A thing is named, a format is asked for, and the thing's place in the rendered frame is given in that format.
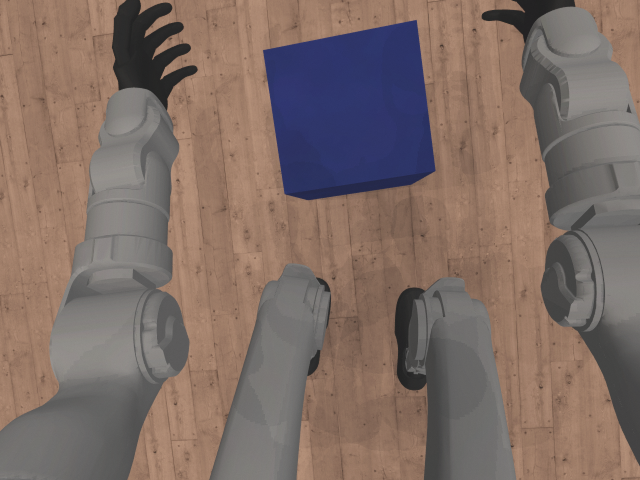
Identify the carton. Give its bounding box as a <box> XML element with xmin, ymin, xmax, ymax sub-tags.
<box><xmin>263</xmin><ymin>20</ymin><xmax>436</xmax><ymax>200</ymax></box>

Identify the robot right shin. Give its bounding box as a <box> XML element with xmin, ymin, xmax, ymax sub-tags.
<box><xmin>405</xmin><ymin>277</ymin><xmax>491</xmax><ymax>375</ymax></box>

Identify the right robot hand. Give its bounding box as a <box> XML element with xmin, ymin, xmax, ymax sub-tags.
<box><xmin>482</xmin><ymin>0</ymin><xmax>575</xmax><ymax>43</ymax></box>

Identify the robot left upper arm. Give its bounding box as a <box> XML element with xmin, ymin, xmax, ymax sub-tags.
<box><xmin>0</xmin><ymin>288</ymin><xmax>190</xmax><ymax>480</ymax></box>

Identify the robot right forearm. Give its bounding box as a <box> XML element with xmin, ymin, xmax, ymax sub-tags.
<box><xmin>520</xmin><ymin>7</ymin><xmax>640</xmax><ymax>231</ymax></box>

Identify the robot shin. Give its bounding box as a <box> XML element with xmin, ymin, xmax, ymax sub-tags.
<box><xmin>405</xmin><ymin>277</ymin><xmax>491</xmax><ymax>375</ymax></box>
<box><xmin>256</xmin><ymin>263</ymin><xmax>320</xmax><ymax>359</ymax></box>

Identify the left robot hand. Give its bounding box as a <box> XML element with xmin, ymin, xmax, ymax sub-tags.
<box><xmin>112</xmin><ymin>0</ymin><xmax>198</xmax><ymax>110</ymax></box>

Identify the robot left forearm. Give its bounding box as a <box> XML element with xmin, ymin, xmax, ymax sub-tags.
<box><xmin>49</xmin><ymin>88</ymin><xmax>179</xmax><ymax>380</ymax></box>

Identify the robot right upper arm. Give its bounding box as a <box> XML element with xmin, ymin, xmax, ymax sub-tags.
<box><xmin>541</xmin><ymin>225</ymin><xmax>640</xmax><ymax>466</ymax></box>

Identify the robot left shin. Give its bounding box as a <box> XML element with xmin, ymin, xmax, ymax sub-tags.
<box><xmin>256</xmin><ymin>263</ymin><xmax>320</xmax><ymax>359</ymax></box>

